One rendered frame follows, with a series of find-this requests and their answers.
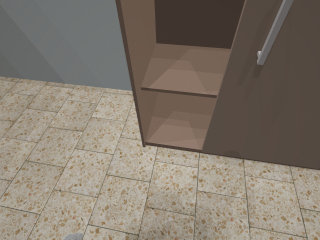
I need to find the handle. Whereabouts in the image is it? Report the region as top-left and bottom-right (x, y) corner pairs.
(257, 0), (294, 65)

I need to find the wardrobe door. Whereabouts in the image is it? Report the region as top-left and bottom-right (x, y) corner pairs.
(201, 0), (320, 169)

